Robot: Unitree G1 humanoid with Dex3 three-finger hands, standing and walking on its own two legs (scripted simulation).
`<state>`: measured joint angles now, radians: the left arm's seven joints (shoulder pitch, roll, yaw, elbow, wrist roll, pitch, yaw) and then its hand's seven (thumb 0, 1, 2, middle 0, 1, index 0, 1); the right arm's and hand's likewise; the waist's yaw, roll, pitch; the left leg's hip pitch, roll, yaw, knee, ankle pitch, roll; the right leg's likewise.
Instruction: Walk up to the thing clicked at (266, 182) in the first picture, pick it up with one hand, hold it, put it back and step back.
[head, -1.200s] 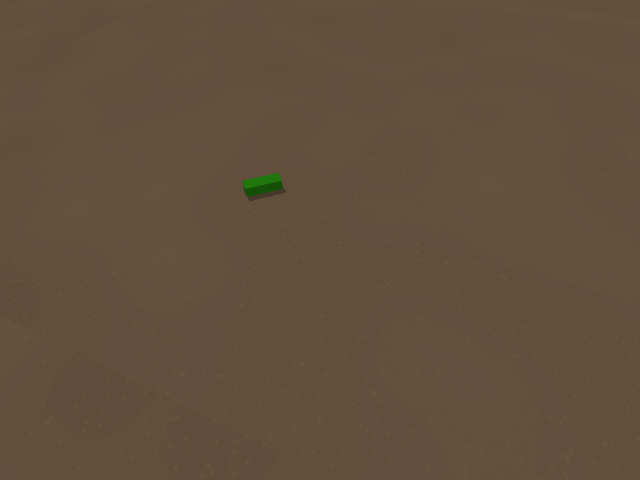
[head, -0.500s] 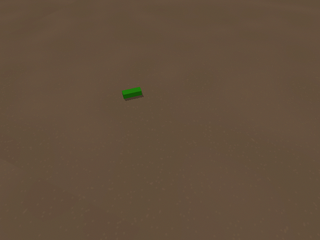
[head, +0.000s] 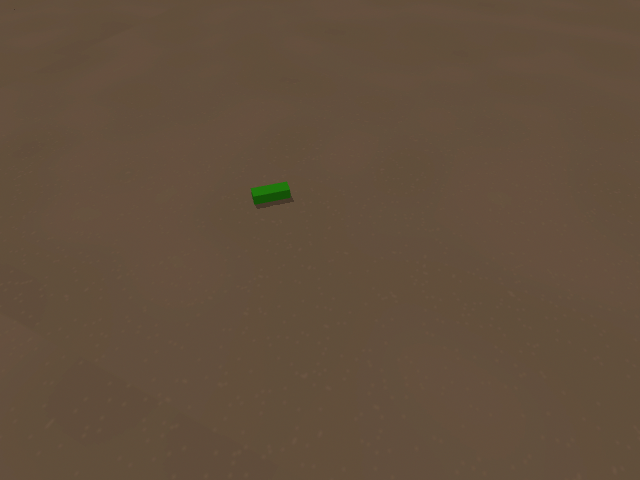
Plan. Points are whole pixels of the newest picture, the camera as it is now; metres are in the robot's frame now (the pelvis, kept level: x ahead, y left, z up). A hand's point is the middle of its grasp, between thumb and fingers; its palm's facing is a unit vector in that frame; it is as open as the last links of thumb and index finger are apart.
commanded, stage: walk up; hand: left
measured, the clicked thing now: (270, 193) +1.47 +0.26 -0.75
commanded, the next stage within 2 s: none
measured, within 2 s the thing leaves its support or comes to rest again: neither
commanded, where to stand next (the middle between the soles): +1.13 -0.09 m, yaw +19 degrees
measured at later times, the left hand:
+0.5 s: hand out of the picture +0.11 +0.28 -0.20, palm faces +0.18 -0.93 -0.32, open 7.4 cm
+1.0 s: hand (187, 352) +0.35 +0.24 -0.14, palm faces +0.27 -0.86 -0.44, open 7.3 cm
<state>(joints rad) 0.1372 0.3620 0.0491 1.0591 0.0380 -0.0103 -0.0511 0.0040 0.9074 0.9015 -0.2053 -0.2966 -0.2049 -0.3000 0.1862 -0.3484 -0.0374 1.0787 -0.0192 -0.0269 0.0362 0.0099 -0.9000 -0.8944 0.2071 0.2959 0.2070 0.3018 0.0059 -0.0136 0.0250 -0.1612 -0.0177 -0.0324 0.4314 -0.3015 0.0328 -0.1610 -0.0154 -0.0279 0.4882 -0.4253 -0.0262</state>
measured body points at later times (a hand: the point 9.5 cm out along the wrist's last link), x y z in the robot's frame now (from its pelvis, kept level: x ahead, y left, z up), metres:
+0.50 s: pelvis +0.17 +0.01 -0.04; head +0.18 +0.04 +0.41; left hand +0.10 +0.32 -0.17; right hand +0.35 -0.28 -0.13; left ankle +0.27 +0.13 -0.74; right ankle +0.01 -0.12 -0.70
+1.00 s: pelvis +0.39 -0.06 -0.03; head +0.39 -0.09 +0.42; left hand +0.34 +0.29 -0.11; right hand +0.54 -0.37 -0.15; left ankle +0.31 +0.07 -0.68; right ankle +0.45 -0.16 -0.74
